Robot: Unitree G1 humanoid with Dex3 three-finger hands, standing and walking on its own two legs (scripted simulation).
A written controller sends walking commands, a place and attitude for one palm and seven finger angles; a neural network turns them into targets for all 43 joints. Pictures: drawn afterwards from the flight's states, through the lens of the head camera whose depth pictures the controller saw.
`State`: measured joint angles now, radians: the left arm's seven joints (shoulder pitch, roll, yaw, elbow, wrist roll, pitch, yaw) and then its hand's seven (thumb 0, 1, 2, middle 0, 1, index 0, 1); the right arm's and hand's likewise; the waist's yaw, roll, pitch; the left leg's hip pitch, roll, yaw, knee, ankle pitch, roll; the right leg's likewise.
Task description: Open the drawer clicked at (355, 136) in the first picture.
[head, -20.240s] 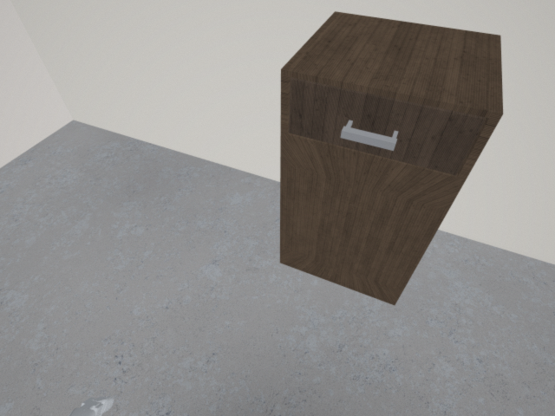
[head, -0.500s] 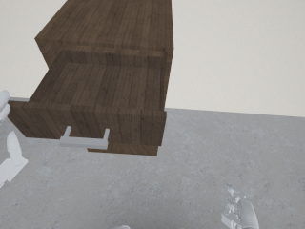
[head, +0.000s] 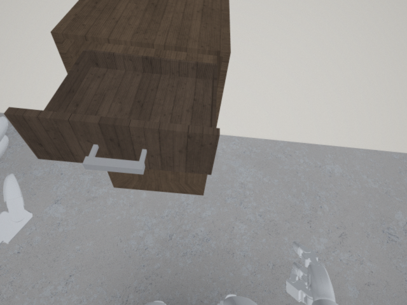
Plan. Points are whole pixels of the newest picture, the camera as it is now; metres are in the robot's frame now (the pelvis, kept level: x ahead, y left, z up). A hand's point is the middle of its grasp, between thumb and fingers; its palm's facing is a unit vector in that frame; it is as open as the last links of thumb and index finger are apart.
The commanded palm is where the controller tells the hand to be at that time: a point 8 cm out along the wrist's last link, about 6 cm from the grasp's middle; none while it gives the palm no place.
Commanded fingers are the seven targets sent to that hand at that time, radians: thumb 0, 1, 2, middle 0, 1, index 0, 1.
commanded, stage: step back with the hand held close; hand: left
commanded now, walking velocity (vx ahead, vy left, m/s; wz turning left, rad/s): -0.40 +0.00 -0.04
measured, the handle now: (117, 158) +0.41 +0.22 +0.00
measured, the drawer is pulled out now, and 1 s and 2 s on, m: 0.30 0.30 0.30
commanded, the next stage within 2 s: stop stepping back and stand still in 0.14 s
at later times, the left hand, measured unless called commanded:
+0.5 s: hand out of the picture +0.05 +0.19 +0.17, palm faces +0.34 -0.83 -0.44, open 7.4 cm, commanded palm -0.01 +0.24 +0.19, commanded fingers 0.00 0.90 0.90 -0.20 -0.30 -0.20 -0.30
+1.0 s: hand out of the picture -0.03 +0.19 +0.18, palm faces +0.43 -0.78 -0.45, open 7.4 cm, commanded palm -0.09 +0.23 +0.19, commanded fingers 0.00 0.90 0.90 -0.20 -0.30 -0.20 -0.30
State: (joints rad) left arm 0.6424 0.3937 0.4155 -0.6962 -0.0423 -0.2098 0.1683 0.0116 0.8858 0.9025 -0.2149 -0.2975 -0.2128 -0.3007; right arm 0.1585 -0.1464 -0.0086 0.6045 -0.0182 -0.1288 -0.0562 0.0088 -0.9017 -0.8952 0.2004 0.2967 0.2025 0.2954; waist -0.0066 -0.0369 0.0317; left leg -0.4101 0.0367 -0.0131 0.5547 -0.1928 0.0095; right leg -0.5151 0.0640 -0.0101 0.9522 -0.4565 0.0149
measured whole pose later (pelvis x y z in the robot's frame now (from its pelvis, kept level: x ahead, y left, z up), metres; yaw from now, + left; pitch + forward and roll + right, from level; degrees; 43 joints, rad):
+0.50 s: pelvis -0.14 -0.05 +0.00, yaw +0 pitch +1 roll +0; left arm 0.67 0.39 0.36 -0.62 -0.04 -0.19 0.16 0.01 0.88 0.90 -0.22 -0.30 -0.22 -0.30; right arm 0.23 -0.25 -0.03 0.60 0.02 -0.09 -0.09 0.01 -0.90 -0.90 0.20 0.30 0.20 0.30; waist -0.03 -0.04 0.00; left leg -0.23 0.00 0.01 0.45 -0.22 0.01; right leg -0.31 0.00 -0.08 0.48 -0.20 -0.03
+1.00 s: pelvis -0.20 -0.06 +0.00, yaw +2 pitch -1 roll -1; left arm 0.62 0.38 0.37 -0.53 -0.01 -0.21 0.16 0.01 0.89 0.90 -0.21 -0.30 -0.21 -0.30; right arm 0.30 -0.17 0.03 0.64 0.00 -0.14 -0.06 0.01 -0.90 -0.90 0.20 0.30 0.20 0.30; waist -0.04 0.01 -0.05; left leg -0.31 0.04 0.03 0.53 -0.21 0.02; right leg -0.38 0.00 -0.09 0.83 -0.44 -0.01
